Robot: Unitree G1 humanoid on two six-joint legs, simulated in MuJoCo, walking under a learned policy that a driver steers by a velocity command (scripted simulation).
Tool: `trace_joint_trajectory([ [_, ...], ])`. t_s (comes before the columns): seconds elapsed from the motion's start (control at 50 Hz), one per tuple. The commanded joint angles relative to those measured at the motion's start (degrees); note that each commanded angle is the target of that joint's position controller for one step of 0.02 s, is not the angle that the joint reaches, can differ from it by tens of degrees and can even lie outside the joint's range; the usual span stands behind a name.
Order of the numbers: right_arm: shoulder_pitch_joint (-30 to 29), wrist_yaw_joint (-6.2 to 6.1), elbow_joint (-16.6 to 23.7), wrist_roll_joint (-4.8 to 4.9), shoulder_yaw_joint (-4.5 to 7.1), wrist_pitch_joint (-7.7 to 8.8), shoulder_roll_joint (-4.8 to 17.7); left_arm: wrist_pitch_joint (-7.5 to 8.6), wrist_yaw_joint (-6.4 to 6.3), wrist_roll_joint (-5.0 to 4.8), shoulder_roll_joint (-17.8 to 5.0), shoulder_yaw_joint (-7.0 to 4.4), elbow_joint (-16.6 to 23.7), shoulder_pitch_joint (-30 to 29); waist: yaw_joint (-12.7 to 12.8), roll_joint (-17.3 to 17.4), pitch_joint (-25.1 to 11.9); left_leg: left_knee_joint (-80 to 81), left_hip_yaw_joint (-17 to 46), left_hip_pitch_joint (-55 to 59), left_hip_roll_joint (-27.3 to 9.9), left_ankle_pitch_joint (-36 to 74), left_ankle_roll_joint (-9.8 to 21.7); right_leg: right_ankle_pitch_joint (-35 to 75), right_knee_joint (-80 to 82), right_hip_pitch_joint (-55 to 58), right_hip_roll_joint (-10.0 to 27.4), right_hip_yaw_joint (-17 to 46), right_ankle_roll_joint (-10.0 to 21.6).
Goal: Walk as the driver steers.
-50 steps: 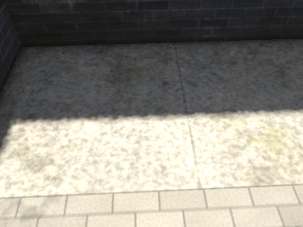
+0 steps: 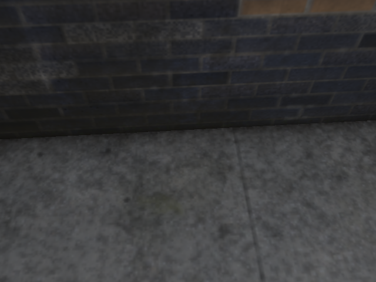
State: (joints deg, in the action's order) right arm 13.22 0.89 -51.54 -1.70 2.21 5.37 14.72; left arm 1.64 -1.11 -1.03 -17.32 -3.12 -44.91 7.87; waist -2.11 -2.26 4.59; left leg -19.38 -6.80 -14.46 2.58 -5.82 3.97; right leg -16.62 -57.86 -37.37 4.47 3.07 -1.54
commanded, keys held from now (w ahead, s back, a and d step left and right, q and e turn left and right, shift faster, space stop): e+shift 0.50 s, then shift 0.50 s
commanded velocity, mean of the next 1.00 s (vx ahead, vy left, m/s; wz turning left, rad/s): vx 0.06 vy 0.00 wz -0.58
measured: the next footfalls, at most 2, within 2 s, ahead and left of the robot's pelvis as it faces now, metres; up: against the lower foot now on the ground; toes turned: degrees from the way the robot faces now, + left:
right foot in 0.22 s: +0.21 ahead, -0.15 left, +0.00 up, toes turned -13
left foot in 0.68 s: +0.30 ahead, +0.05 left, +0.00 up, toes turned -37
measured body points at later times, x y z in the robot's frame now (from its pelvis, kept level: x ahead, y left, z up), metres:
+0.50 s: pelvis +0.13 -0.04 +0.00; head +0.17 -0.09 +0.44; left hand +0.36 +0.19 -0.08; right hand +0.21 -0.37 -0.11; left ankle +0.24 +0.10 -0.69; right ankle +0.17 -0.14 -0.74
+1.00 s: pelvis +0.18 -0.01 +0.00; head +0.21 -0.01 +0.45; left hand +0.45 +0.12 -0.11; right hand +0.12 -0.29 -0.12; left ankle +0.26 +0.07 -0.74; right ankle +0.08 -0.13 -0.73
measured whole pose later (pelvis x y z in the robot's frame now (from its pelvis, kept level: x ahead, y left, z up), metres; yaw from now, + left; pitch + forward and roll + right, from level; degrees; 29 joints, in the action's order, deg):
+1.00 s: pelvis +0.18 -0.01 +0.00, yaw -35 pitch +1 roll -1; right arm 10.3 -1.3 -47.1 0.0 1.8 -0.6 13.8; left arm -2.4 -2.0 -0.5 -16.0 -3.2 -37.8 12.3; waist -1.5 -1.4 1.8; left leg -28.1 2.2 -15.5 0.2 -13.2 0.7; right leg -18.2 -31.7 -13.7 0.3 4.8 -4.5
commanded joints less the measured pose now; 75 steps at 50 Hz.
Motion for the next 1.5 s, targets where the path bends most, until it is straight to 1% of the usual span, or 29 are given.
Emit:
trace_joint_trajectory([
  [0.02,-8.39,-2.02,5.59,0.37,2.16,-0.09,8.95,-1.09,0.56,0.1,-2.39,-1.03,1.06,8.22,4.53,6.77,-9.7,6.87,1.63,-1.82,-16.15,29.56,9.27,13.23,6.69,11.74,1.95,-1.22,-0.12],
  [0.14,-7.59,-3.23,4.93,1.79,3.01,-3.61,10.71,-2.43,3.02,0.46,-4.66,-2.82,5.97,1.34,1.64,6.44,-6.57,2.07,-0.84,7.48,-19.13,15.43,6.7,10.36,17.12,8.1,1.27,-4.35,2.27],
  [0.18,-8.12,-3.35,5.07,2.65,3.35,-4.59,10.89,-2.57,3.55,0.37,-4.83,-3.39,6.82,2.77,2.32,6.64,-6.19,-3.2,-1.07,10.0,-20.18,18.11,5.0,6.53,20.24,8.75,-0.28,-6.42,3.86],
  [0.22,-7.3,-3.46,4.92,3.02,3.33,-5.28,9.38,-2.04,2.94,0.65,-7.03,-4.98,5.3,10.88,5.73,2.49,-8.82,-18.69,-4.27,6.91,-15.63,21.14,-0.06,15.74,29.13,20.28,-3.64,-5.65,7.84],
  [0.24,-6.97,-3.21,6.76,1.19,2.99,-5.16,8.36,-1.81,1.55,1.07,-14.81,-7.21,5.78,13.94,5.7,-11.72,-8.97,-36.47,-6.78,-5.48,-8.03,3.04,-5.36,46.66,32.8,28.76,5.02,11.08,13.43],
  [0.26,-6.59,-2.6,9.29,-0.57,1.92,-5.01,5.4,-1.4,1.41,2.59,-17.51,-7.17,7.11,13.96,2.64,-18.09,-16.12,-51.18,1.21,-23.42,2.71,-33.41,-8.11,47.64,34.87,41.75,13.93,32.77,24.62],
  [0.28,-8.13,-1.76,8.71,0.24,2.05,-4.44,6.8,-0.54,2.0,2.34,-14.11,-6.32,8.33,12.35,4.32,-8.62,-20.98,-55.47,12.31,-24.8,0.7,-32.11,-6.32,37.42,36.54,41.81,13.98,32.76,23.25],
  [0.3,-10.08,-1.6,9.06,1.72,2.32,-4.12,7.3,0.0,1.87,1.54,-12.84,-6.01,9.59,8.75,3.45,-4.57,-18.19,-54.35,13.31,-25.9,-0.51,-27.03,-5.04,30.83,37.33,38.43,11.6,28.09,20.45],
  [0.32,-10.73,-2.08,8.31,1.46,2.54,-4.1,7.29,-0.27,1.41,0.13,-11.27,-5.7,10.27,5.75,2.17,0.0,-14.83,-50.64,13.32,-26.15,-1.88,-22.55,-4.95,24.22,38.04,34.56,8.7,24.19,17.21],
  [0.36,-12.21,-2.63,8.66,0.79,3.14,-4.43,8.38,-1.6,-0.09,-0.23,-9.36,-5.12,11.85,2.55,0.78,-2.21,-12.9,-43.25,13.39,-21.78,-2.31,-17.23,-5.2,17.33,39.35,27.41,5.31,21.15,14.39],
  [0.4,-12.15,-2.5,8.59,1.38,3.0,-4.52,6.9,-2.31,-1.03,0.54,-9.49,-5.3,12.86,3.08,0.85,-3.44,-13.42,-37.3,13.31,-19.53,-0.21,-14.86,-6.09,17.63,39.08,26.58,3.34,20.6,13.52],
  [0.48,-12.86,-2.42,8.71,1.91,2.73,-4.58,5.8,-3.22,-2.23,0.25,-10.41,-5.83,14.09,4.02,1.92,-4.8,-14.02,-27.85,14.8,-16.69,1.57,-12.06,-7.69,12.82,38.45,26.18,2.2,23.37,12.75],
  [0.6,-10.45,-1.37,8.31,1.78,3.0,-3.99,7.27,-4.23,-1.73,1.12,-8.52,-4.69,15.36,2.97,3.64,-8.28,-13.51,-20.39,13.5,-9.49,-0.26,-11.53,-7.28,13.47,35.81,24.34,2.31,25.63,12.21],
  [0.66,-6.51,-0.97,7.34,1.68,3.38,-3.09,8.15,-4.69,-1.54,0.65,-7.85,-3.79,15.76,1.75,1.76,-7.61,-11.96,-6.44,11.31,-1.39,-1.49,-4.72,-4.91,13.89,32.21,22.36,0.26,25.82,10.03],
  [0.68,-5.82,-1.04,7.39,0.94,3.83,-3.07,10.02,-4.75,-1.47,0.85,-6.43,-3.23,15.46,3.59,2.34,-3.43,-11.35,-1.69,15.6,2.48,-6.57,-1.67,-3.03,6.07,28.35,19.64,-2.88,23.21,7.7],
  [0.7,-7.08,-1.32,8.55,-0.01,4.08,-3.47,13.06,-4.7,-1.4,1.77,-3.61,-2.29,14.87,7.11,5.11,9.71,-10.87,2.37,27.02,5.56,-17.38,4.0,1.13,-11.03,15.98,14.43,-11.03,14.03,4.54],
  [0.72,-6.51,-1.4,8.21,-1.47,4.6,-3.6,15.32,-3.83,-1.28,1.41,-7.21,-3.36,17.48,4.49,4.62,21.32,-6.94,5.67,40.77,0.69,-24.55,5.96,10.73,-20.83,5.14,6.46,-14.55,8.92,1.8],
  [0.74,-8.44,-1.62,9.62,-0.65,4.16,-3.41,12.91,-3.32,-1.25,1.71,-11.0,-4.37,16.0,4.78,4.17,15.08,-6.41,4.67,39.03,0.04,-24.32,3.17,11.94,-17.38,-3.46,5.77,-11.27,10.74,0.44],
  [0.76,-9.58,-1.94,9.93,0.41,3.64,-3.5,10.74,-3.45,-1.1,1.39,-11.29,-4.67,14.46,4.72,4.14,10.54,-6.16,3.02,32.43,0.22,-20.47,1.39,9.26,-13.45,-6.32,6.07,-11.02,10.39,-0.33],
  [0.78,-9.81,-2.13,10.12,1.2,3.14,-3.66,9.63,-3.99,-1.25,1.45,-8.96,-4.17,13.15,5.17,4.18,8.24,-6.23,2.23,28.15,1.36,-17.01,-0.94,6.94,-11.25,-7.83,6.27,-10.69,9.68,-1.37],
  [0.86,-7.04,-2.53,8.77,1.28,1.84,-4.44,7.35,-3.93,-1.02,0.88,-3.34,-1.92,13.36,3.18,2.33,10.75,-6.43,1.77,20.73,5.27,-12.57,1.94,6.63,-7.56,0.93,8.52,-7.97,5.17,-3.69],
  [0.9,-5.73,-2.62,8.24,1.25,1.95,-4.99,8.36,-3.5,-0.97,0.97,-1.97,-1.1,13.5,1.46,0.81,13.03,-7.32,0.88,19.35,6.56,-12.0,2.92,6.6,-8.11,12.08,13.3,-5.36,1.54,-4.24],
  [0.96,-3.34,-2.54,7.34,1.57,2.36,-5.65,10.73,-3.07,-1.1,0.24,-3.06,-1.37,11.88,2.38,-0.18,13.67,-7.71,-1.24,20.53,6.82,-13.11,5.27,6.91,-4.14,26.67,20.38,-5.58,-1.31,-3.72],
  [1.0,-2.26,-2.25,6.53,2.36,1.85,-5.3,9.66,-2.94,-1.13,0.66,-3.57,-1.48,9.86,4.73,1.12,11.9,-7.23,-2.74,20.01,4.36,-12.21,7.47,4.72,6.72,38.9,27.53,-5.65,-1.16,-1.68],
  [1.04,-1.38,-1.29,6.88,0.78,0.95,-3.44,7.56,-3.03,-1.82,1.94,-7.97,-2.06,10.39,5.78,-0.18,3.3,-10.75,-6.44,16.12,-1.92,-9.32,4.71,-0.3,24.55,33.49,36.73,1.73,5.67,2.06],
  [1.06,-0.97,-0.86,6.59,0.85,0.6,-2.68,5.68,-3.08,-1.24,2.24,-7.7,-2.21,9.09,5.42,-1.2,-3.59,-11.7,-6.41,10.58,-0.56,-4.84,-2.4,-2.97,19.95,31.39,33.18,1.47,5.54,4.55],
  [1.1,-5.27,-0.82,6.18,0.82,0.55,-2.74,6.36,-2.64,-0.3,2.72,-2.93,-1.02,9.09,4.72,1.12,-2.04,-8.92,-8.22,9.34,1.21,-4.13,-3.48,-4.93,10.81,33.21,27.91,-0.22,5.33,4.04],
  [1.22,-5.02,-1.56,4.23,1.18,0.46,-4.26,5.92,-1.46,-0.48,2.16,-2.86,-0.53,8.11,6.02,0.79,-1.26,-4.37,-9.11,9.71,1.51,-4.42,-1.66,-4.25,8.79,32.94,22.77,-1.78,4.58,2.66],
  [1.5,-5.01,-2.66,-1.81,1.54,0.65,-4.98,5.99,-0.73,-0.69,1.86,-1.47,0.04,4.55,8.0,0.92,1.97,-4.36,-8.51,10.06,2.91,-4.66,-1.17,-5.07,9.26,32.58,23.21,-3.39,3.12,2.54],
])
